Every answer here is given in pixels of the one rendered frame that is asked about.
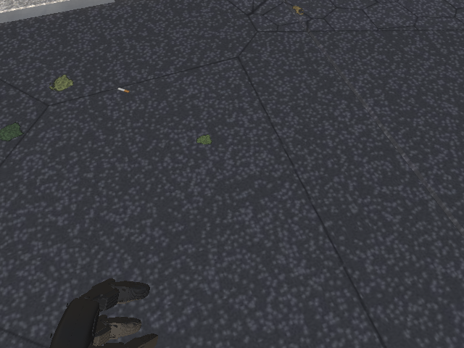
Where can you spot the left robot hand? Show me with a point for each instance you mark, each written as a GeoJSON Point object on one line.
{"type": "Point", "coordinates": [82, 327]}

